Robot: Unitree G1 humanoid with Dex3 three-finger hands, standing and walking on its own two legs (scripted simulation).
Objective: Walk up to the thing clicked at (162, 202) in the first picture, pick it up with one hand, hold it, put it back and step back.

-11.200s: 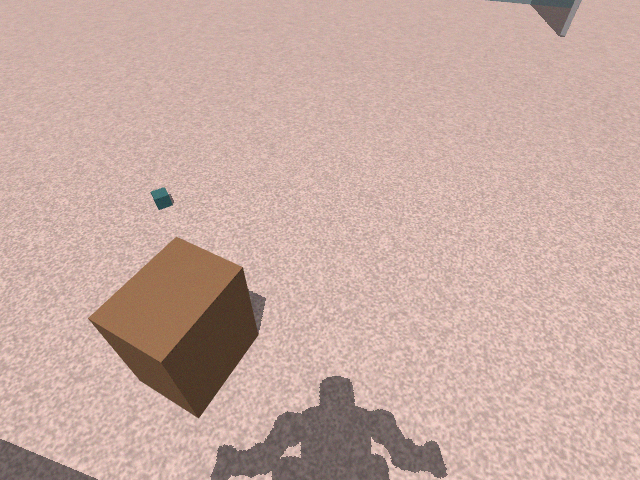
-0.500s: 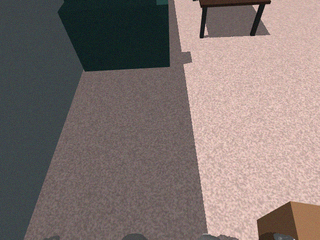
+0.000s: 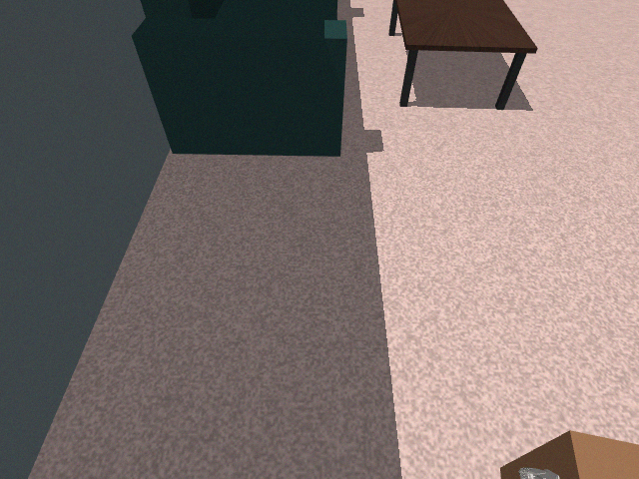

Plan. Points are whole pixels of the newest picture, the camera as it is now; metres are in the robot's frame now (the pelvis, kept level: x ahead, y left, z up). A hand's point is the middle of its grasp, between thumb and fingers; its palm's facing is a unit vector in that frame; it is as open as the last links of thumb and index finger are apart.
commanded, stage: walk up
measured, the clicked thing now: out of the picture +0.67 -1.28 -0.73
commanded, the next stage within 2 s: stand in 0.24 s
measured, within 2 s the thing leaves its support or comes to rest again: neither
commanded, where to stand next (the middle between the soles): +0.07 -0.01 m, yaw -3 degrees
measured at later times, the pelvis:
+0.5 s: pelvis +0.00 +0.00 +0.01, yaw +0 degrees
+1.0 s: pelvis +0.01 -0.01 +0.01, yaw +0 degrees
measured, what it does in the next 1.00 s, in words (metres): stands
